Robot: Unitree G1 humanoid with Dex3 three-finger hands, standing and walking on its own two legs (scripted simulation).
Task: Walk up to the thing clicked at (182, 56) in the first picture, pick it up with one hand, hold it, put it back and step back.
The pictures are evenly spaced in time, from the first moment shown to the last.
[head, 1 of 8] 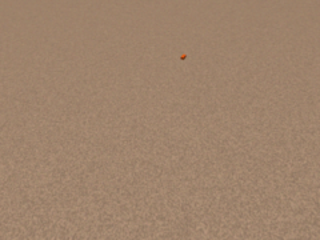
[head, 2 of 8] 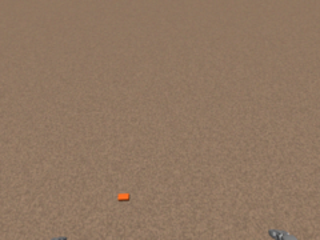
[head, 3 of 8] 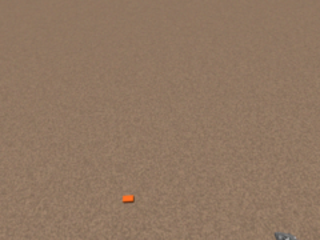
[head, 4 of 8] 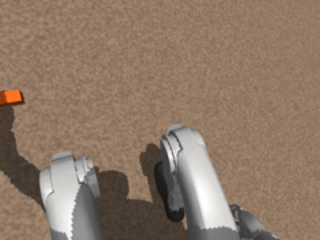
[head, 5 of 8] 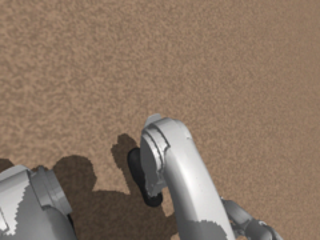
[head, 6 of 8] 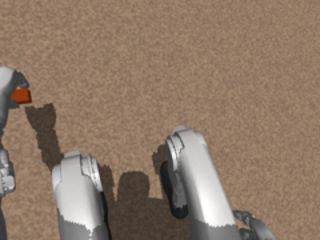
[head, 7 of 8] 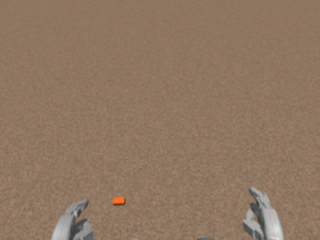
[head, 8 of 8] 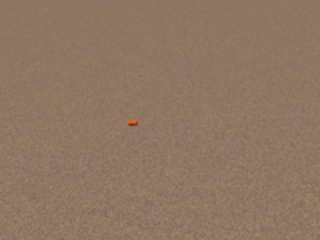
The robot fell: no
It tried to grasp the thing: yes
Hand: left
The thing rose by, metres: 0.69
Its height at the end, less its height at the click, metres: +0.00
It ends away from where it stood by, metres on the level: 0.01
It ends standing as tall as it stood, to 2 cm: yes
